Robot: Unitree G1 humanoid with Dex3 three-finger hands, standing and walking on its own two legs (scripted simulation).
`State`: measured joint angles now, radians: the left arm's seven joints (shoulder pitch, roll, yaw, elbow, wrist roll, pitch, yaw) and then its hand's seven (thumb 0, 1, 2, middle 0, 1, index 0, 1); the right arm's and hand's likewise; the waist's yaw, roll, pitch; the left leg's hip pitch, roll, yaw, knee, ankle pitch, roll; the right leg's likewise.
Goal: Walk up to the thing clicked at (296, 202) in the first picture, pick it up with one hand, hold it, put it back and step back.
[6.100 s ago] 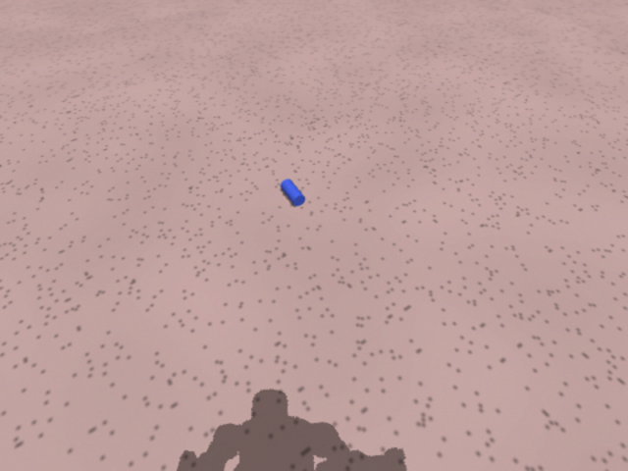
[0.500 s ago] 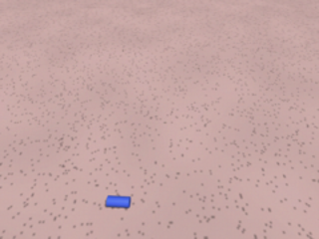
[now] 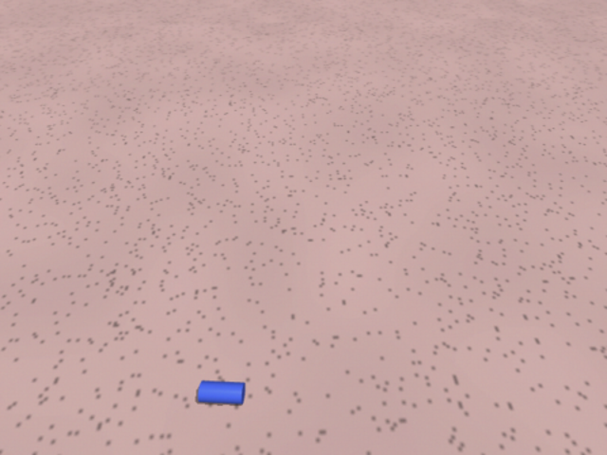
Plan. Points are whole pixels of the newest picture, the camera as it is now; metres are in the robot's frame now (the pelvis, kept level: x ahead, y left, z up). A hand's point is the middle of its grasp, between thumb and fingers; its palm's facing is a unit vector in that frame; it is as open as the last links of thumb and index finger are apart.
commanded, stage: stand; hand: left
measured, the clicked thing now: (222, 392) +0.46 +0.26 -0.75
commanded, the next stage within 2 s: none
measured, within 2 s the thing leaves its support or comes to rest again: neither
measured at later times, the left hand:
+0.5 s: hand out of the picture +0.10 +0.24 -0.15, palm faces -0.02 -0.94 -0.35, open 7.4 cm
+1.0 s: hand out of the picture +0.11 +0.23 -0.15, palm faces -0.02 -0.94 -0.35, open 7.4 cm
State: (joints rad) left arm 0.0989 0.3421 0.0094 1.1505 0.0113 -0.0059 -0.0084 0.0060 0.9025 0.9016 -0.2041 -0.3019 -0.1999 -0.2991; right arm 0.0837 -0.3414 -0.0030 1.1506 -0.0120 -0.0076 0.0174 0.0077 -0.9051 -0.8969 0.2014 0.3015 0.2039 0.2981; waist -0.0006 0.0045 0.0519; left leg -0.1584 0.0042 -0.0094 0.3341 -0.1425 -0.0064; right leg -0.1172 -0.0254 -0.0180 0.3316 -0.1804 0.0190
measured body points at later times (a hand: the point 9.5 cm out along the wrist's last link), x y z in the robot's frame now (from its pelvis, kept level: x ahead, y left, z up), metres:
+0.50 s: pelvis +0.02 -0.01 +0.00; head +0.03 -0.02 +0.45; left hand +0.10 +0.29 -0.13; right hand +0.11 -0.31 -0.14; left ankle +0.03 +0.12 -0.75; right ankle +0.00 -0.13 -0.75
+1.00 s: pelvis +0.03 -0.02 +0.00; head +0.04 -0.03 +0.45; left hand +0.11 +0.28 -0.13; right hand +0.11 -0.32 -0.14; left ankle +0.03 +0.12 -0.75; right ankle +0.00 -0.13 -0.75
